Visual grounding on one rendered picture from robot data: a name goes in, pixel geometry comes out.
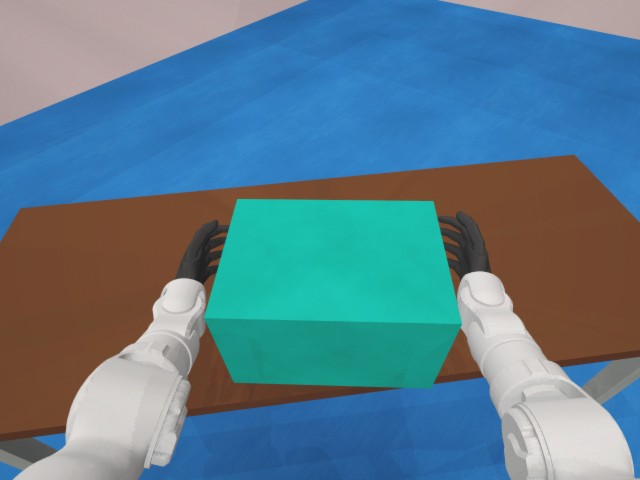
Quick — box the robot right hand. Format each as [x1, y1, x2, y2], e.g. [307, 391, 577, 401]
[437, 211, 492, 282]

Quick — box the robot left hand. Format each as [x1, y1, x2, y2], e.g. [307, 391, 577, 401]
[175, 220, 230, 286]

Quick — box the right robot upper arm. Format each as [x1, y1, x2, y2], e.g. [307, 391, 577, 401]
[502, 398, 640, 480]

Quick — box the left robot upper arm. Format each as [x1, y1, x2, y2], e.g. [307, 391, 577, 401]
[13, 357, 191, 480]

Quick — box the carton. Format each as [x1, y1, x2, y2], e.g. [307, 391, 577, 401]
[204, 199, 462, 389]

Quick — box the right robot forearm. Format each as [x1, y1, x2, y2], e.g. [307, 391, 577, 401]
[457, 271, 634, 475]

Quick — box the left robot forearm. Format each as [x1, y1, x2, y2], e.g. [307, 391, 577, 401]
[66, 278, 206, 443]

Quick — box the table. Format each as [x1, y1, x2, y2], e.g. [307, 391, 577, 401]
[0, 155, 640, 470]

